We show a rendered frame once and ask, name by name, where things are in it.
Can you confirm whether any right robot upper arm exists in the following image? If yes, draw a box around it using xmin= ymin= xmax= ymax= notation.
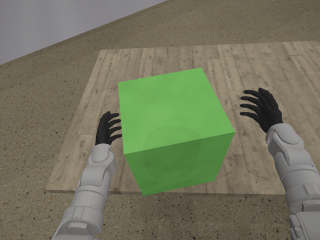
xmin=288 ymin=211 xmax=320 ymax=240

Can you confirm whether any table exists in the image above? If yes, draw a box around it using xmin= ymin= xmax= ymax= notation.
xmin=45 ymin=40 xmax=320 ymax=198

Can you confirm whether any right robot forearm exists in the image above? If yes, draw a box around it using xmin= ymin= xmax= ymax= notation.
xmin=265 ymin=123 xmax=320 ymax=213

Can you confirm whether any robot left hand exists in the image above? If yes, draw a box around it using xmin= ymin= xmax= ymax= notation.
xmin=95 ymin=111 xmax=123 ymax=146

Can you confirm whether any robot right hand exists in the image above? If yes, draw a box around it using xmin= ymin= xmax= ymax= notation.
xmin=240 ymin=87 xmax=283 ymax=134

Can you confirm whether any carton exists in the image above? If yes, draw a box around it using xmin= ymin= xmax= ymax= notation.
xmin=118 ymin=67 xmax=235 ymax=196

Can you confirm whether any left robot forearm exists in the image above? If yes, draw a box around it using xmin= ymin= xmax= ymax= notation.
xmin=51 ymin=143 xmax=117 ymax=240

